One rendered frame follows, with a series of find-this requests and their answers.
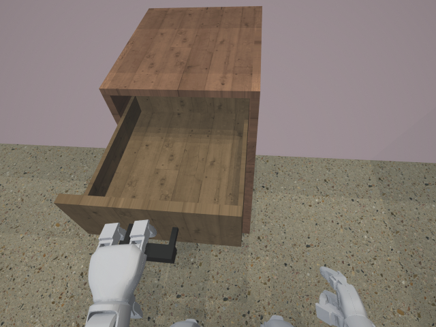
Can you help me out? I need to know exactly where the robot right hand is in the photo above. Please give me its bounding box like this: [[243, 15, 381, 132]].
[[315, 266, 368, 327]]

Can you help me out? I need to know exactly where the cabinet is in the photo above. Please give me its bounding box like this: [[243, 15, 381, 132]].
[[99, 6, 262, 234]]

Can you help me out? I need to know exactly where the handle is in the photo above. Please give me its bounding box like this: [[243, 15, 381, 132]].
[[119, 223, 178, 264]]

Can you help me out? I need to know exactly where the robot left hand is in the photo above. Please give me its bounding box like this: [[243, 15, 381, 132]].
[[88, 219, 157, 319]]

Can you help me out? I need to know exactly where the drawer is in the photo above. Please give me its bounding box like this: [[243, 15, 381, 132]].
[[54, 96, 249, 247]]

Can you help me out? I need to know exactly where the right robot shin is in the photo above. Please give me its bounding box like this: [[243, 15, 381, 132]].
[[269, 315, 284, 321]]

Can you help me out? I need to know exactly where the robot left forearm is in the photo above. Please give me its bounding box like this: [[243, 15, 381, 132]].
[[85, 301, 131, 327]]

